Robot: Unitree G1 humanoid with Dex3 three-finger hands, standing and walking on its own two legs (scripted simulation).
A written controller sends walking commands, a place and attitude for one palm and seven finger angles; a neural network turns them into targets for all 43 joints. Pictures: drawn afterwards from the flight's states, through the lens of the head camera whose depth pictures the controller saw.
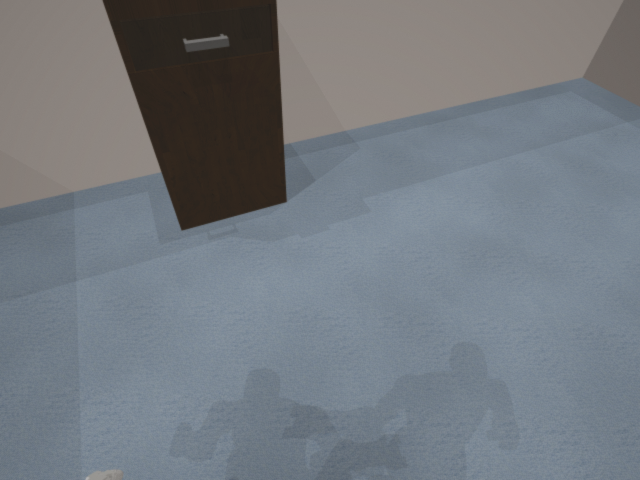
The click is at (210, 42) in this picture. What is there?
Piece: drawer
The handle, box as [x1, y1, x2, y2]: [183, 34, 229, 51]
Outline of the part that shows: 228,38 226,35 224,36 220,34 217,37 194,40 186,40 185,38 183,39 183,42 186,51 228,46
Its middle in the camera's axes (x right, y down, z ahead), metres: -0.36 -0.61 +1.20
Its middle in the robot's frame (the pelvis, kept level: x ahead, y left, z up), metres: +1.29 +0.42 +0.01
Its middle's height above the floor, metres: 0.78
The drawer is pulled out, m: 0.00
